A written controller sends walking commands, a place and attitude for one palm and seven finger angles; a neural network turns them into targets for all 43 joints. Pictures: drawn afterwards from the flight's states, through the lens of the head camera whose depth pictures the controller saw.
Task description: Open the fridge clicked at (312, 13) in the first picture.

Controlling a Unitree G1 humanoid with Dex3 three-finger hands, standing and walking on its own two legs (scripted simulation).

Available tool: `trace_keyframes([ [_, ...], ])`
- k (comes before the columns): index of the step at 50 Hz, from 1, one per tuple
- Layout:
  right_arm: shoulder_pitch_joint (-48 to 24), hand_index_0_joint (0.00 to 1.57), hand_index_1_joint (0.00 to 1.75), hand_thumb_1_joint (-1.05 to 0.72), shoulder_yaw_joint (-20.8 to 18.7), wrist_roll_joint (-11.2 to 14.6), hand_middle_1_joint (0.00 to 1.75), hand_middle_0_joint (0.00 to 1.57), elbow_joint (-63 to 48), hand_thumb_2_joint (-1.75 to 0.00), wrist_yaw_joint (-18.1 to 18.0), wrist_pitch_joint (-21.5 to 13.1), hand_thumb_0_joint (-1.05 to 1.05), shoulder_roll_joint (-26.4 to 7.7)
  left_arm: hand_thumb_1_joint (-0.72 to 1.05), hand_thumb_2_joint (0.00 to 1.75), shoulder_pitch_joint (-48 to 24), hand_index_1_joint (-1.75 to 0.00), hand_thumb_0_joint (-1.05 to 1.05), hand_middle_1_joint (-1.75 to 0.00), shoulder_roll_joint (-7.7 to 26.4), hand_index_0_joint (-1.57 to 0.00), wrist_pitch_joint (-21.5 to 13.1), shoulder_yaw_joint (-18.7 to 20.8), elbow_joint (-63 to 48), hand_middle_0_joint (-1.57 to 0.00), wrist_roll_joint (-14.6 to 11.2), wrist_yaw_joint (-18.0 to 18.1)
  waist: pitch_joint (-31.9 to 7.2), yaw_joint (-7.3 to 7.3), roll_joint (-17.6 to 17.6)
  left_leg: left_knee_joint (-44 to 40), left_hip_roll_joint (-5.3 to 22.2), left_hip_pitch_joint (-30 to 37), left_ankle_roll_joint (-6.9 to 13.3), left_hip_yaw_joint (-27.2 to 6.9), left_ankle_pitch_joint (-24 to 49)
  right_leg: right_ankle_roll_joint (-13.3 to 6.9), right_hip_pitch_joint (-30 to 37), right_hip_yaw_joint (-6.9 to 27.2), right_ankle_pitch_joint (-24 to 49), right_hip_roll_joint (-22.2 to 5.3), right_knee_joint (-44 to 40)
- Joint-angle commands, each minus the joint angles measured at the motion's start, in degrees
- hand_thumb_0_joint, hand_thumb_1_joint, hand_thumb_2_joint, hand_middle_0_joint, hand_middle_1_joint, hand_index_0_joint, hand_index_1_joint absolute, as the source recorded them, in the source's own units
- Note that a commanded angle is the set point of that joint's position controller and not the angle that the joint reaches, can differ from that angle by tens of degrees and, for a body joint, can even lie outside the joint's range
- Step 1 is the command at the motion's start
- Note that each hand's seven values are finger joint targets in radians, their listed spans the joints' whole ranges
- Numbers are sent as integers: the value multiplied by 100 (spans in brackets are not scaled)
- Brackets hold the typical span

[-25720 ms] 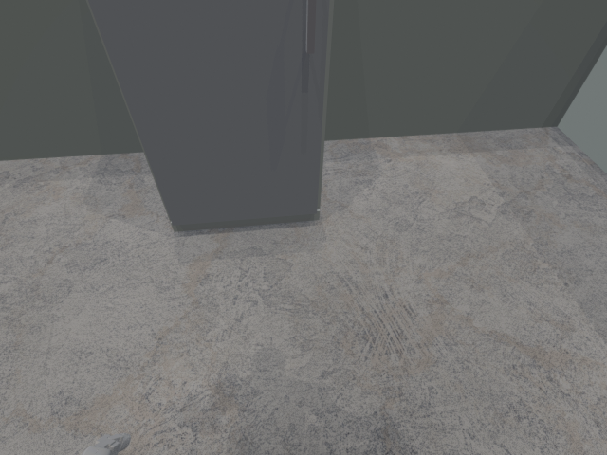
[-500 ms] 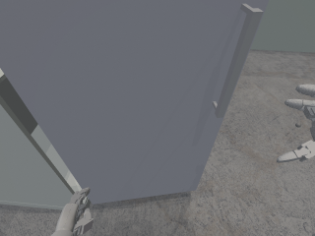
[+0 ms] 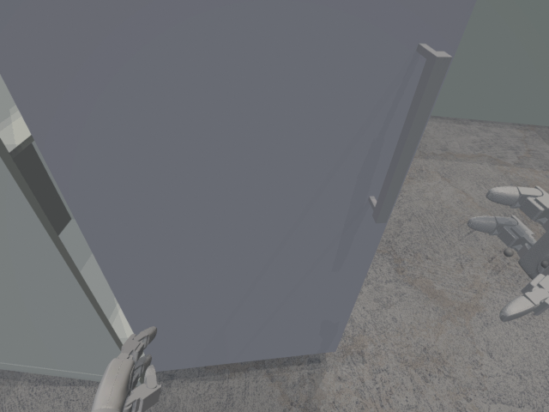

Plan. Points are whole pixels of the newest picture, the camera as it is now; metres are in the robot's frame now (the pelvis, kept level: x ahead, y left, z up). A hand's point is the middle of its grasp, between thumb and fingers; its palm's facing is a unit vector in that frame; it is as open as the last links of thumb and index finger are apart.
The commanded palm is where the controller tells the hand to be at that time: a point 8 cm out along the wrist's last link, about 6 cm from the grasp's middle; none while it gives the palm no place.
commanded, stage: draw the hand back to the body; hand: right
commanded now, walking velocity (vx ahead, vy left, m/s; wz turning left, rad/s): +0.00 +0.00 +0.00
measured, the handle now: (398, 145) +0.48 -0.18 +0.19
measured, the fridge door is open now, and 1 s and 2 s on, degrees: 77 77 77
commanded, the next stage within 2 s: step back with the hand held close in 1.20 s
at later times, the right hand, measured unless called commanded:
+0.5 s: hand (525, 280) +0.24 -0.28 +0.16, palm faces +0.47 +0.83 -0.29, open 12.0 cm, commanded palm +0.18 -0.31 +0.18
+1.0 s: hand (533, 307) +0.21 -0.27 +0.16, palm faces +0.47 +0.80 -0.36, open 7.7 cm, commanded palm +0.16 -0.30 +0.18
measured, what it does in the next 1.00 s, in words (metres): stands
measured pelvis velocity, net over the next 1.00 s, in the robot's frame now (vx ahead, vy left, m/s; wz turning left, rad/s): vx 0.02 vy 0.00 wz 0.00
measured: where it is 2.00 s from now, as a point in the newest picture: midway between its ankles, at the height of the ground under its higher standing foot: outside the picture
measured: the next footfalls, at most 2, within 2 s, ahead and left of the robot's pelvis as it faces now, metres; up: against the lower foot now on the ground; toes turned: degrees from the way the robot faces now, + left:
none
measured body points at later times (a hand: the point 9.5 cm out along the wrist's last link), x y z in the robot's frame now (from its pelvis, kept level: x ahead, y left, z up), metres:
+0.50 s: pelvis +0.01 -0.01 +0.01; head +0.00 +0.01 +0.46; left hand +0.20 +0.21 -0.07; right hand +0.21 -0.32 +0.18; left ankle +0.01 +0.13 -0.73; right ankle +0.02 -0.12 -0.73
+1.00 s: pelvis +0.02 +0.00 +0.01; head -0.01 +0.02 +0.46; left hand +0.21 +0.22 -0.06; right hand +0.18 -0.31 +0.18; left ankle +0.01 +0.13 -0.73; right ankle +0.02 -0.12 -0.73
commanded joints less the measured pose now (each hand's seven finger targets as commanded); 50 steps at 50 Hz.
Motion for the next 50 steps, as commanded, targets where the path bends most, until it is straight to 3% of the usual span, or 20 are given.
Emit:
trace_keyframes([
  [1, -1197, 25, 115, 55, -664, 84, 115, 25, -1626, -20, -125, -192, 0, -1527, 90, 90, -922, -30, 0, -30, 663, -20, -357, 350, -1003, -20, -10, 26, -721, -122, -40, -576, -210, 81, 124, -119, 627, -187, 425, 236, 675, 248, -578],
  [3, -1181, 25, 111, 48, -766, 115, 111, 25, -2103, -24, -171, -318, 0, -1580, 90, 90, -975, -30, 0, -30, 619, -20, -421, 332, -1031, -20, 14, 42, -841, -150, -289, -558, -229, 174, 146, -107, 737, -187, 590, 245, 798, 263, -586],
  [5, -970, 25, 107, 41, -858, 150, 107, 25, -2325, -27, -221, -416, 0, -1601, 90, 90, -957, -30, 0, -30, 593, -20, -470, 321, -984, -20, 39, 57, -911, -155, -287, -570, -238, 252, 141, -109, 923, -195, 681, 228, 930, 257, -580],
  [6, -942, 24, 104, 37, -721, 150, 104, 24, -2348, -29, -220, -424, 0, -1434, 90, 90, -973, -30, 0, -30, 573, -20, -489, 302, -949, -20, 34, 71, -774, -128, -373, -590, -244, 207, 136, -90, 868, -179, 664, 225, 860, 248, -603],
  [7, -1073, 24, 102, 33, -590, -903, 102, 24, -3013, -31, -1565, -923, 0, -1590, 90, 90, -887, -30, 0, -30, 465, -20, -514, 357, -743, -20, 337, -18, 106, -162, -157, -1031, -239, -184, 92, -178, 366, -149, 274, 207, 593, 301, -751],
  [8, -313, 24, 100, 30, -208, -956, 100, 24, -2450, -32, -2144, -982, 0, -748, 90, 90, -921, -30, 0, -30, 484, -20, -537, 377, -616, -20, 363, -6, 366, -36, -67, -1024, -199, -286, 101, -101, 111, -99, 241, 220, 226, 234, -878],
  [9, -62, 24, 98, 26, -112, -1079, 98, 24, -2721, -34, -2528, -1067, 0, -530, 90, 90, -1007, -30, 0, -30, 509, -20, -527, 439, -542, -20, 341, 18, 337, -124, 119, -1105, -177, -147, 112, -76, 92, -118, 328, 221, 142, 186, -968],
  [11, 222, 24, 94, 19, -82, -1291, 94, 24, -3261, -37, -3037, -1253, 0, -462, 90, 90, -1003, -30, 0, -30, 466, -20, -477, 449, -455, -20, 375, 42, -141, -142, -581, -934, -101, 162, 122, -99, 276, -111, 592, 138, 231, 197, -1030],
  [12, 262, 24, 92, 15, -43, -1379, 92, 24, -3381, -39, -3212, -1327, 0, -432, 90, 90, -995, -30, 0, -30, 447, -20, -462, 451, -409, -20, 399, 45, -266, -135, -616, -893, -80, 293, 126, -93, 348, -106, 638, 127, 282, 201, -1062],
  [14, 453, 23, 87, 8, -127, -1532, 87, 23, -3395, -43, -3472, -1427, 0, -528, 90, 90, -989, -30, 0, -30, 474, -20, -399, 492, -305, -20, 449, 81, -381, -162, -207, -925, -99, 443, 117, -91, 529, -148, 695, 95, 517, 182, -1092],
  [15, 497, 23, 85, 4, -36, -1568, 85, 23, -3451, -44, -3545, -1446, 0, -427, 90, 90, -1008, -30, 0, -30, 431, -20, -363, 501, -311, -20, 436, 84, -388, -130, -111, -904, -79, 494, 103, -99, 551, -160, 700, 87, 580, 168, -1098],
  [19, 472, 23, 77, -10, -9, -1753, 77, 23, -3793, -51, -3754, -1571, 0, -464, 90, 90, -1092, -30, 0, -30, 415, -20, -304, 523, -218, -20, 494, 121, -524, -163, -245, -921, -104, 639, 137, -97, 863, -162, 958, 105, 958, 186, -1159],
  [21, 703, 22, 73, -17, 105, -1789, 73, 22, -3823, -55, -3792, -1567, 0, -313, 90, 90, -1112, -30, 0, -30, 368, -20, -270, 512, -216, -20, 499, 108, -448, -177, -429, -882, -90, 680, 138, -82, 1000, -136, 1006, 99, 1129, 187, -1179],
  [25, 1382, 22, 64, -32, 77, -1784, 64, 22, -3671, -62, -3784, -1525, 0, -206, 90, 90, -1136, -30, 0, -30, 345, -20, -166, 535, -239, -20, 506, 64, -215, -216, 132, -890, -106, 796, 109, -19, 1249, -137, 932, 88, 1433, 153, -1221],
  [26, 1457, 22, 62, -36, 49, -1780, 62, 22, -3730, -64, -3766, -1522, 0, -229, 90, 90, -1167, -30, 0, -30, 339, -20, -126, 546, -266, -20, 510, 50, -182, -235, 138, -913, -101, 799, 97, -39, 1301, -144, 930, 56, 1446, 162, -1220],
  [33, 2053, 21, 47, -61, -94, -1773, 47, 21, -4123, -76, -3717, -1519, 0, -248, 90, 90, -1170, -30, 0, -30, 279, -20, 40, 573, -376, -20, 524, -10, -131, -259, -115, -955, -89, 875, 86, -40, 1440, -119, 967, -9, 1595, 166, -1212],
  [39, 2434, 20, 34, -83, -125, -1801, 34, 20, -4439, -87, -3741, -1519, 0, -263, 90, 90, -1193, -30, 0, -30, 276, -20, 44, 599, -406, -20, 536, 17, -122, -274, -30, -1007, -107, 911, 77, -31, 1557, -146, 1022, -42, 1710, 172, -1180],
  [41, 2546, 20, 30, -90, -76, -1812, 30, 20, -4507, -90, -3755, -1514, 0, -191, 90, 90, -1147, -30, 0, -30, 245, -20, 41, 582, -412, -20, 544, 18, -102, -260, -273, -991, -84, 893, 71, -35, 1575, -135, 1039, -57, 1725, 186, -1172],
  [44, 2414, 20, 30, -90, -112, -1821, 30, 20, -4416, -90, -3795, -1503, 0, -261, 90, 90, -1156, -30, 0, -30, 274, -20, 37, 599, -372, -20, 552, 57, 90, -232, 29, -1116, -110, 765, 62, -17, 1311, -152, 985, -49, 1423, 188, -1224],
  [50, 2302, 20, 30, -90, -43, -1820, 30, 20, -4306, -90, -3798, -1512, 0, -175, 90, 90, -1182, -30, 0, -30, 257, -20, 42, 587, -352, -20, 545, 85, 71, -230, -25, -1147, -96, 764, 48, -42, 1123, -173, 1041, -56, 1245, 201, -1257],
])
